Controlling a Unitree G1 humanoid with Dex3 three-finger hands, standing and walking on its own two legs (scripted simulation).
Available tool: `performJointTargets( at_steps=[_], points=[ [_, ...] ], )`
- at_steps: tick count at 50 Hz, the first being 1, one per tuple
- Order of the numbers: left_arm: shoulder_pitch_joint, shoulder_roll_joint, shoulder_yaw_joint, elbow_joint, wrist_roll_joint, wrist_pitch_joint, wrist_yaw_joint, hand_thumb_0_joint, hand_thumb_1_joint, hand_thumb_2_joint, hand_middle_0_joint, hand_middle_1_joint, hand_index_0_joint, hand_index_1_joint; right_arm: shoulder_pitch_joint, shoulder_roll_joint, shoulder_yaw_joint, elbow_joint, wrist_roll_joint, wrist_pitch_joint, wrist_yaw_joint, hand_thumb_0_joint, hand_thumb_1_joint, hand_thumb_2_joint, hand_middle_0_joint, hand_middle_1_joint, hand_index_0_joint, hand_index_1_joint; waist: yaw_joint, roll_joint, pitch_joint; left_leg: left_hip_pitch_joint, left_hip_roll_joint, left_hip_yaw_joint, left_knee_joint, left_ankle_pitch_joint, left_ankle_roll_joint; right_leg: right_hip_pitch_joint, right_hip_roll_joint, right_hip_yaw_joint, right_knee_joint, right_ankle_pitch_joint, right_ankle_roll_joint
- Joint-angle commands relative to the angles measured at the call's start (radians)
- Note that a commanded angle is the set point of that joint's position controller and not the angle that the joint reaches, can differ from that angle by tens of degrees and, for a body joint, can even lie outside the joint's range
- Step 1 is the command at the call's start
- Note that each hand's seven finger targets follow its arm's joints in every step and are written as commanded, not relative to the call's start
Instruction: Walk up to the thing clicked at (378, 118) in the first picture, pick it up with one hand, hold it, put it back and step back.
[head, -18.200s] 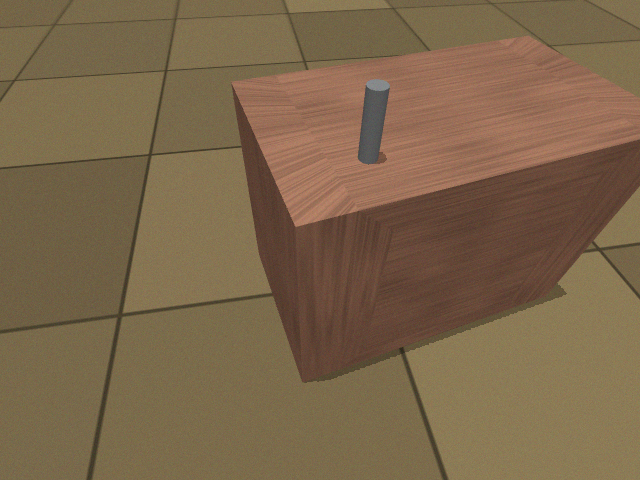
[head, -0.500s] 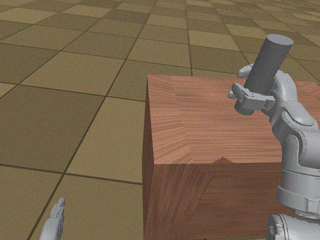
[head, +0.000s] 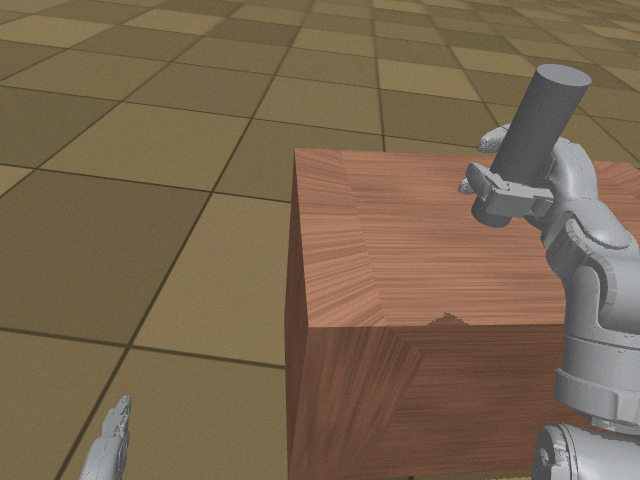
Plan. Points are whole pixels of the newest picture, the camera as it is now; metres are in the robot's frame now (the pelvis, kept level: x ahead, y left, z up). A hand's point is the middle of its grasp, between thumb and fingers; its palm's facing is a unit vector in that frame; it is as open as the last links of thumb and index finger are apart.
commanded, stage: hold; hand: right
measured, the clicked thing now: (521, 155) +0.34 -0.18 +0.30
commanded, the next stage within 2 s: crouch in 0.14 s
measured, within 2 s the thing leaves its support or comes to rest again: neither
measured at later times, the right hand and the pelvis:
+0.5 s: hand (483, 183) +0.36 -0.17 +0.25, palm faces +0.09 +1.00 +0.01, open 5.6 cm; pelvis +0.00 +0.00 +0.00, yaw +0 degrees
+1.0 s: hand (447, 197) +0.45 -0.18 +0.18, palm faces +0.13 +0.99 +0.01, open 5.6 cm; pelvis +0.00 +0.00 +0.00, yaw +2 degrees
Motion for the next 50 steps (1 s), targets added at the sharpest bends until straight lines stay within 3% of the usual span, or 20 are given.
performJointTargets(
  at_steps=[1, 2, 9, 12, 13, 16, 17, 21, 23, 27, 30, 33, 35, 36, 41, 42, 44, 46, 48, 50],
  points=[
    [-0.121, 0.129, 0.05, -0.155, -0.007, -0.059, 0.007, 0.0, -0.554, 0.051, -0.049, -0.05, -0.047, -0.052, -0.426, -0.214, -0.075, -0.186, 0.007, -0.075, -0.004, 0.0, -0.633, -1.317, 1.411, 1.438, 1.419, 1.438, 0.004, 0.065, -0.171, 0.005, -0.034, 0.055, -0.086, 0.123, 0.017, 0.067, 0.021, -0.019, -0.078, 0.145, -0.029],
    [-0.147, 0.112, 0.027, -0.181, -0.006, -0.061, 0.004, 0.0, -0.553, 0.049, -0.05, -0.051, -0.049, -0.052, -0.43, -0.211, -0.067, -0.203, 0.006, -0.079, -0.004, 0.0, -0.621, -1.317, 1.406, 1.436, 1.415, 1.436, -0.009, 0.07, -0.17, 0.02, -0.033, 0.058, -0.084, 0.128, 0.017, 0.06, 0.022, -0.015, -0.076, 0.153, -0.028],
    [-0.142, 0.126, 0.043, -0.171, -0.006, -0.065, 0.014, 0.0, -0.561, 0.055, -0.05, -0.049, -0.045, -0.053, -0.47, -0.224, -0.078, -0.204, 0.006, -0.078, -0.01, 0.0, -0.604, -1.325, 1.41, 1.446, 1.422, 1.446, -0.008, 0.065, -0.177, 0.013, -0.032, 0.054, -0.079, 0.149, 0.017, 0.073, 0.022, -0.02, -0.071, 0.174, -0.028],
    [-0.131, 0.119, 0.04, -0.176, -0.006, -0.061, 0.011, 0.0, -0.54, 0.053, -0.052, -0.065, -0.061, -0.056, -0.434, -0.191, -0.057, -0.178, 0.004, -0.07, -0.006, 0.0, -0.541, -1.377, 1.392, 1.482, 1.415, 1.481, -0.002, 0.076, -0.183, 0.024, -0.031, 0.054, -0.081, 0.161, 0.015, 0.075, 0.023, -0.02, -0.068, 0.184, -0.028],
    [-0.134, 0.113, 0.025, -0.189, -0.006, -0.065, 0.01, 0.0, -0.535, 0.049, -0.044, -0.053, -0.048, -0.049, -0.454, -0.18, -0.04, -0.192, 0.005, -0.07, -0.001, 0.0, -0.621, -1.303, 1.421, 1.432, 1.424, 1.432, 0.003, 0.087, -0.189, 0.018, -0.035, 0.056, -0.08, 0.159, 0.014, 0.079, 0.02, -0.019, -0.071, 0.183, -0.028],
    [-0.132, 0.159, 0.07, -0.21, -0.004, -0.064, 0.016, 0.0, -0.546, 0.051, -0.046, -0.05, -0.047, -0.049, -0.454, -0.203, -0.061, -0.136, 0.001, -0.067, -0.005, 0.0, -0.642, -1.29, 1.408, 1.415, 1.412, 1.415, 0.014, 0.113, -0.171, 0.014, -0.034, 0.057, -0.089, 0.15, 0.012, 0.08, 0.021, -0.017, -0.076, 0.17, -0.031],
    [-0.154, 0.132, 0.041, -0.212, -0.007, -0.068, 0.012, 0.0, -0.547, 0.053, -0.044, -0.049, -0.044, -0.049, -0.453, -0.197, -0.056, -0.124, 0.002, -0.07, -0.006, 0.0, -0.661, -1.284, 1.419, 1.414, 1.419, 1.414, -0.004, 0.104, -0.137, 0.008, -0.034, 0.057, -0.092, 0.12, 0.013, 0.056, 0.021, -0.018, -0.081, 0.142, -0.03],
    [-0.112, 0.098, 0.024, -0.176, -0.003, -0.066, 0.012, 0.0, -0.543, 0.051, -0.045, -0.05, -0.047, -0.049, -0.435, -0.179, -0.048, -0.043, -0.006, -0.094, -0.009, 0.0, -0.63, -1.295, 1.415, 1.424, 1.419, 1.425, 0.016, 0.118, -0.111, -0.01, -0.026, 0.043, -0.106, 0.1, 0.003, 0.037, 0.031, -0.027, -0.078, 0.104, -0.04],
    [-0.107, 0.11, 0.048, -0.15, 0.0, -0.072, 0.013, 0.0, -0.539, 0.047, -0.046, -0.051, -0.049, -0.048, -0.449, -0.199, -0.058, -0.001, -0.017, -0.118, -0.014, 0.0, -0.625, -1.293, 1.416, 1.424, 1.42, 1.424, 0.02, 0.11, -0.125, -0.015, -0.027, 0.038, -0.095, 0.119, 0.003, 0.038, 0.03, -0.03, -0.073, 0.115, -0.038],
    [-0.132, 0.092, 0.03, -0.178, 0.004, -0.094, 0.009, 0.0, -0.545, 0.052, -0.047, -0.051, -0.048, -0.05, -0.513, -0.185, -0.039, 0.056, -0.033, -0.207, -0.018, 0.0, -0.606, -1.29, 1.408, 1.42, 1.413, 1.42, 0.031, 0.109, -0.145, -0.021, -0.029, 0.034, -0.084, 0.129, 0.003, 0.025, 0.022, -0.029, -0.066, 0.117, -0.038],
    [-0.087, 0.101, 0.055, -0.115, 0.005, -0.096, 0.013, 0.0, -0.545, 0.051, -0.048, -0.051, -0.05, -0.05, -0.565, -0.229, -0.059, 0.119, -0.047, -0.286, -0.023, 0.0, -0.63, -1.297, 1.426, 1.429, 1.429, 1.429, 0.033, 0.059, -0.163, -0.042, -0.024, 0.022, -0.069, 0.127, 0.008, 0.026, 0.02, -0.03, -0.057, 0.106, -0.036],
    [-0.121, 0.106, 0.056, -0.167, 0.012, -0.113, 0.018, 0.0, -0.544, 0.053, -0.049, -0.053, -0.051, -0.051, -0.649, -0.209, -0.02, 0.157, -0.062, -0.375, -0.026, 0.0, -0.656, -1.328, 1.455, 1.46, 1.458, 1.46, 0.046, 0.054, -0.23, -0.037, -0.031, 0.027, -0.049, 0.129, 0.014, 0.04, 0.009, -0.024, -0.048, 0.114, -0.027],
    [-0.104, 0.144, 0.086, -0.172, 0.014, -0.115, 0.029, 0.0, -0.541, 0.05, -0.051, -0.055, -0.055, -0.051, -0.658, -0.26, -0.058, 0.233, -0.067, -0.419, -0.033, 0.0, -0.668, -1.345, 1.462, 1.473, 1.465, 1.473, 0.042, 0.056, -0.27, -0.033, -0.031, 0.024, -0.04, 0.158, 0.016, 0.054, 0.005, -0.023, -0.036, 0.147, -0.025],
    [-0.117, 0.112, 0.055, -0.176, 0.015, -0.115, 0.027, 0.0, -0.545, 0.054, -0.052, -0.054, -0.053, -0.052, -0.671, -0.237, -0.034, 0.242, -0.072, -0.443, -0.033, 0.0, -0.66, -1.33, 1.45, 1.458, 1.453, 1.459, 0.037, 0.046, -0.272, -0.024, -0.03, 0.024, -0.036, 0.165, 0.016, 0.038, 0.007, -0.025, -0.031, 0.156, -0.023],
    [-0.117, 0.08, 0.024, -0.209, 0.02, -0.118, 0.034, 0.0, -0.54, 0.05, -0.052, -0.053, -0.055, -0.05, -0.67, -0.244, -0.041, 0.422, -0.089, -0.541, -0.025, 0.0, -0.638, -1.316, 1.43, 1.442, 1.433, 1.442, 0.031, 0.088, -0.281, -0.008, -0.033, 0.021, -0.028, 0.199, 0.009, -0.005, 0.008, -0.034, -0.024, 0.184, -0.026],
    [-0.088, 0.103, 0.05, -0.185, 0.022, -0.112, 0.037, 0.0, -0.548, 0.053, -0.053, -0.052, -0.053, -0.052, -0.657, -0.275, -0.057, 0.471, -0.097, -0.554, -0.022, 0.0, -0.617, -1.326, 1.423, 1.449, 1.43, 1.449, 0.04, 0.077, -0.262, -0.022, -0.026, 0.012, -0.033, 0.19, 0.008, -0.017, 0.015, -0.04, -0.023, 0.165, -0.029],
    [-0.094, 0.084, 0.02, -0.222, 0.024, -0.111, 0.033, 0.0, -0.537, 0.045, -0.054, -0.054, -0.057, -0.05, -0.677, -0.264, -0.05, 0.476, -0.096, -0.59, -0.016, 0.0, -0.613, -1.32, 1.422, 1.445, 1.428, 1.445, 0.037, 0.083, -0.282, -0.008, -0.028, 0.011, -0.029, 0.207, 0.007, -0.018, 0.014, -0.041, -0.022, 0.181, -0.029],
    [-0.025, 0.101, 0.047, -0.158, 0.024, -0.099, 0.034, 0.0, -0.534, 0.041, -0.054, -0.053, -0.059, -0.047, -0.675, -0.295, -0.071, 0.55, -0.1, -0.616, -0.014, 0.0, -0.612, -1.33, 1.426, 1.453, 1.433, 1.453, 0.043, 0.059, -0.26, -0.04, -0.033, 0.011, -0.026, 0.215, 0.012, -0.016, 0.008, -0.041, -0.02, 0.194, -0.025],
    [-0.068, 0.076, 0.012, -0.208, 0.023, -0.098, 0.025, 0.0, -0.54, 0.046, -0.055, -0.053, -0.057, -0.05, -0.712, -0.266, -0.04, 0.533, -0.096, -0.652, -0.003, 0.0, -0.624, -1.318, 1.418, 1.438, 1.422, 1.439, 0.046, 0.055, -0.266, -0.04, -0.036, 0.01, -0.028, 0.199, 0.014, -0.025, 0.006, -0.04, -0.027, 0.18, -0.025],
    [-0.052, 0.118, 0.066, -0.19, 0.026, -0.092, 0.034, 0.0, -0.544, 0.048, -0.055, -0.051, -0.056, -0.05, -0.717, -0.317, -0.07, 0.59, -0.105, -0.677, -0.007, 0.0, -0.621, -1.314, 1.411, 1.433, 1.416, 1.433, 0.063, 0.073, -0.285, -0.045, -0.033, 0.003, -0.023, 0.212, 0.009, -0.026, 0.01, -0.046, -0.015, 0.178, -0.029]
  ],
)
